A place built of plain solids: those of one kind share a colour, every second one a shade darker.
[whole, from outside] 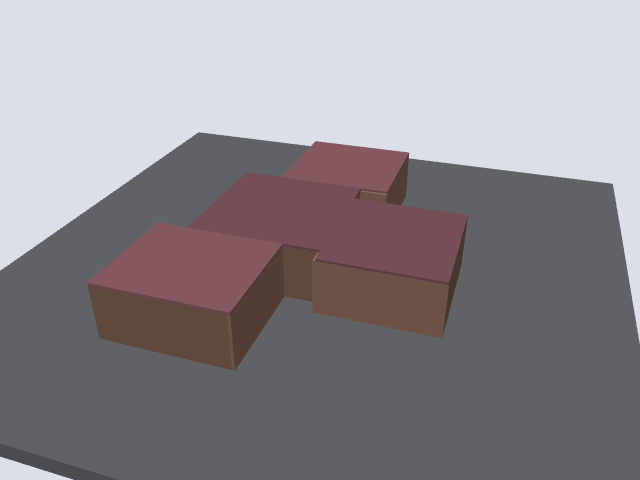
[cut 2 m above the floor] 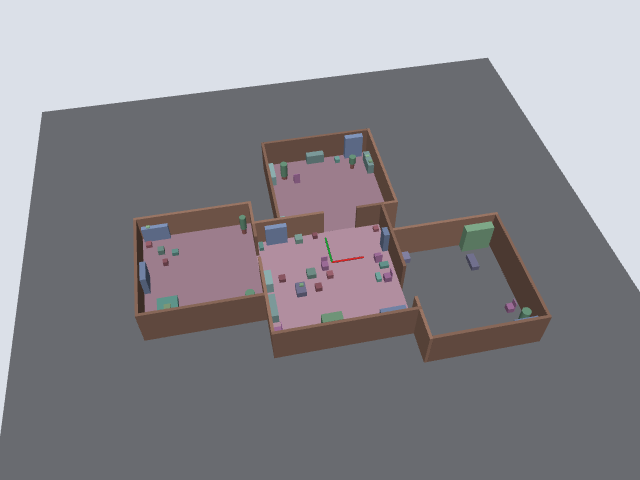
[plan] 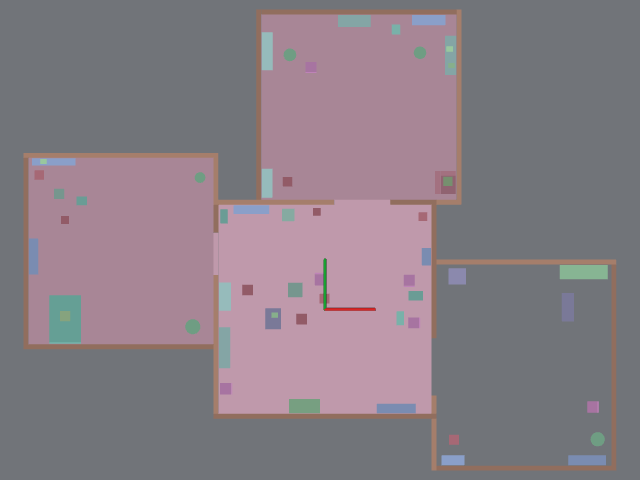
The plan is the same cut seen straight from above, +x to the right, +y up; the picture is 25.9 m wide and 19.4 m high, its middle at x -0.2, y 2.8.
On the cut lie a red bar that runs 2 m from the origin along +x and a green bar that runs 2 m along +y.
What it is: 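A storey of a house; a hub and three side rooms behind broad openings; the side rooms' floors lie 0.71 m, 0.176 m and not at all below the hub's; a bare drop, one riser, a flush line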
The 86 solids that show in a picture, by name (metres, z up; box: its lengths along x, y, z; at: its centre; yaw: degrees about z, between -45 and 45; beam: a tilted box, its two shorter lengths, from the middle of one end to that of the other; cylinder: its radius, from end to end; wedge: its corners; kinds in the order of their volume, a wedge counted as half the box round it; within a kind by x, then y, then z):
{
 "floor_1": {"box": [7.48, 7.54, 0.76], "at": [-8.25, 2.35, 0.33]},
 "floor_2": {"box": [0.2, 1.71, 0.76], "at": [-4.41, 2.24, 0.33]},
 "floor_3": {"box": [8.61, 8.45, 0.76], "at": [0.0, 0.0, 0.33]},
 "floor_4": {"box": [7.9, 7.49, 0.58], "at": [1.37, 8.17, 0.24]},
 "floor_5": {"box": [2.27, 0.2, 0.58], "at": [1.5, 4.33, 0.24]},
 "wall_1": {"box": [0.2, 7.54, 3.73], "at": [-12.09, 2.35, 1.82]},
 "wall_2": {"box": [7.68, 0.2, 3.73], "at": [-8.35, -1.51, 1.82]},
 "wall_3": {"box": [7.68, 0.2, 3.73], "at": [-8.35, 6.22, 1.82]},
 "wall_4": {"box": [0.2, 5.61, 3.73], "at": [-4.41, -1.42, 1.82]},
 "wall_5": {"box": [0.2, 1.13, 3.73], "at": [-4.41, 3.66, 1.82]},
 "wall_6": {"box": [0.2, 1.9, 3.73], "at": [-4.41, 5.37, 1.82]},
 "wall_7": {"box": [0.2, 7.69, 3.73], "at": [-2.68, 8.27, 1.82]},
 "wall_8": {"box": [4.88, 0.2, 3.73], "at": [-2.07, 4.33, 1.82]},
 "wall_9": {"box": [9.01, 0.2, 3.73], "at": [0.0, -4.33, 1.82]},
 "wall_10": {"box": [7.9, 0.2, 3.73], "at": [1.37, 12.01, 1.82]},
 "wall_11": {"box": [1.87, 0.2, 3.73], "at": [3.57, 4.33, 1.82]},
 "wall_12": {"box": [0.2, 2.1, 3.73], "at": [4.41, -5.47, 1.82]},
 "wall_13": {"box": [0.2, 0.74, 3.73], "at": [4.41, -3.86, 1.82]},
 "wall_14": {"box": [0.2, 5.39, 3.73], "at": [4.41, 1.53, 1.82]},
 "wall_15": {"box": [1.02, 0.2, 3.73], "at": [5.01, 4.33, 1.82]},
 "wall_16": {"box": [0.2, 7.69, 3.73], "at": [5.42, 8.27, 1.82]},
 "wall_17": {"box": [7.27, 0.2, 3.73], "at": [8.14, -6.42, 1.82]},
 "wall_18": {"box": [7.27, 0.2, 3.73], "at": [8.14, 1.91, 1.82]},
 "wall_19": {"box": [0.2, 8.13, 3.73], "at": [11.68, -2.25, 1.82]},
 "roof_1": {"box": [7.68, 7.94, 0.16], "at": [-8.35, 2.35, 3.76]},
 "roof_2": {"box": [9.01, 8.85, 0.16], "at": [0.0, 0.0, 3.76]},
 "roof_3": {"box": [8.3, 7.69, 0.16], "at": [1.37, 8.27, 3.76]},
 "roof_4": {"box": [7.27, 8.53, 0.16], "at": [8.14, -2.25, 3.76]},
 "case_1": {"box": [0.39, 1.46, 1.52], "at": [-11.77, 2.13, 1.47]},
 "case_2": {"box": [1.77, 0.3, 1.27], "at": [-10.96, 5.95, 1.34]},
 "case_3": {"box": [1.45, 0.36, 1.63], "at": [-2.97, 4.03, 1.52]},
 "case_4": {"box": [1.57, 0.39, 1.78], "at": [2.88, -4.01, 1.6]},
 "case_5": {"box": [0.38, 0.71, 1.68], "at": [4.1, 2.12, 1.55]},
 "case_6": {"box": [1.36, 0.42, 1.98], "at": [4.2, 11.69, 1.52]},
 "case_7": {"box": [0.93, 0.4, 1.81], "at": [5.18, -6.1, 0.85]},
 "case_8": {"box": [1.53, 0.4, 2.14], "at": [10.59, -6.1, 1.02]},
 "wardrobe_1": {"box": [1.25, 0.58, 1.98], "at": [-0.83, -3.91, 1.7]},
 "wardrobe_2": {"box": [1.94, 0.58, 2.14], "at": [10.46, 1.5, 1.02]},
 "sideboard_1": {"box": [0.47, 1.66, 0.74], "at": [-4.05, -1.55, 1.08]},
 "sideboard_2": {"box": [0.49, 1.15, 0.89], "at": [-4.04, 0.51, 1.16]},
 "sideboard_3": {"box": [0.44, 1.17, 0.88], "at": [-2.34, 5.09, 0.97]},
 "sideboard_4": {"box": [0.45, 1.54, 0.84], "at": [-2.33, 10.43, 0.95]},
 "sideboard_5": {"box": [1.33, 0.48, 0.77], "at": [1.19, 11.65, 0.92]},
 "sideboard_6": {"box": [0.46, 1.58, 0.84], "at": [5.08, 10.26, 0.95]},
 "bed_1": {"box": [1.29, 0.06, 0.88], "at": [-10.5, -1.36, 1.15]},
 "bed_2": {"box": [1.29, 1.9, 0.47], "at": [-10.5, -0.38, 0.95]},
 "bush_1": {"cylinder": 0.31, "from": [-5.34, -0.7, 1.18], "to": [-5.34, -0.7, 1.92]},
 "bush_2": {"cylinder": 0.22, "from": [-5.05, 5.32, 1.24], "to": [-5.05, 5.32, 2.3]},
 "bush_3": {"cylinder": 0.26, "from": [-1.42, 10.28, 0.84], "to": [-1.42, 10.28, 1.97]},
 "bush_4": {"cylinder": 0.25, "from": [3.84, 10.37, 1.08], "to": [3.84, 10.37, 1.66]},
 "bush_5": {"cylinder": 0.29, "from": [11.02, -5.25, 0.52], "to": [11.02, -5.25, 1.71]},
 "lowtable_1": {"box": [0.63, 0.85, 0.44], "at": [-2.1, -0.38, 0.93]},
 "lowtable_2": {"box": [0.71, 0.66, 0.5], "at": [5.35, 1.33, 0.2]},
 "lowtable_3": {"box": [0.5, 1.15, 0.42], "at": [9.82, 0.08, 0.16]},
 "chair_1": {"box": [0.45, 0.47, 0.44], "at": [-4.02, -3.21, 0.93]},
 "chair_2": {"box": [0.44, 0.048, 0.92], "at": [-0.56, 9.57, 0.99]},
 "chair_3": {"box": [0.44, 0.4, 0.46], "at": [-0.56, 9.79, 0.77]},
 "chair_4": {"box": [0.43, 0.46, 0.44], "at": [-0.2, 1.19, 0.93]},
 "chair_5": {"box": [0.45, 0.044, 0.8], "at": [3.41, 0.92, 1.11]},
 "chair_6": {"box": [0.45, 0.45, 0.45], "at": [3.41, 1.17, 0.93]},
 "chair_7": {"box": [0.43, 0.44, 0.44], "at": [3.58, -0.55, 0.93]},
 "chair_8": {"box": [0.42, 0.46, 0.46], "at": [10.81, -3.95, 0.18]},
 "armchair_1": {"box": [0.24, 0.93, 0.84], "at": [4.57, 5.12, 0.95]},
 "armchair_2": {"box": [0.6, 0.19, 0.64], "at": [4.99, 4.75, 0.86]},
 "armchair_3": {"box": [0.6, 0.55, 0.45], "at": [4.99, 5.12, 0.76]},
 "armchair_4": {"box": [0.6, 0.19, 0.64], "at": [4.99, 5.49, 0.86]},
 "basket_1": {"box": [0.39, 0.39, 0.28], "at": [-11.55, 5.43, 0.85]},
 "basket_2": {"box": [0.33, 0.33, 0.38], "at": [-10.51, 3.61, 0.9]},
 "basket_3": {"box": [0.43, 0.43, 0.3], "at": [-3.12, 0.78, 0.86]},
 "basket_4": {"box": [0.39, 0.39, 0.31], "at": [-1.52, 5.16, 0.69]},
 "basket_5": {"box": [0.43, 0.43, 0.36], "at": [-0.94, -0.4, 0.89]},
 "basket_6": {"box": [0.32, 0.32, 0.33], "at": [-0.32, 3.94, 0.87]},
 "basket_7": {"box": [0.4, 0.4, 0.38], "at": [-0.02, 0.43, 0.9]},
 "basket_8": {"box": [0.36, 0.35, 0.27], "at": [3.95, 3.75, 0.84]},
 "basket_9": {"box": [0.41, 0.41, 0.44], "at": [5.22, -5.27, 0.17]},
 "pouf_1": {"box": [0.42, 0.42, 0.44], "at": [-10.74, 4.67, 0.93]},
 "pouf_2": {"box": [0.51, 0.51, 0.44], "at": [-1.48, 3.81, 0.93]},
 "pouf_3": {"box": [0.59, 0.59, 0.4], "at": [-1.2, 0.78, 0.91]},
 "toybox_1": {"box": [0.42, 0.35, 0.3], "at": [-9.83, 4.38, 0.86]},
 "toybox_2": {"box": [0.3, 0.58, 0.29], "at": [-4.08, 3.75, 0.85]},
 "toybox_3": {"box": [0.35, 0.41, 0.34], "at": [2.87, 11.31, 0.7]},
 "toybox_4": {"box": [0.31, 0.58, 0.31], "at": [3.04, -0.36, 0.86]},
 "toybox_5": {"box": [0.59, 0.39, 0.27], "at": [3.67, 0.55, 0.85]},
 "cushion_1": {"box": [0.42, 0.42, 0.13], "at": [-10.5, -0.27, 1.25]},
 "cushion_2": {"box": [0.38, 0.38, 0.14], "at": [4.97, 5.17, 1.06]},
 "books_1": {"box": [0.28, 0.22, 0.044], "at": [5.04, 10.52, 1.4]}
}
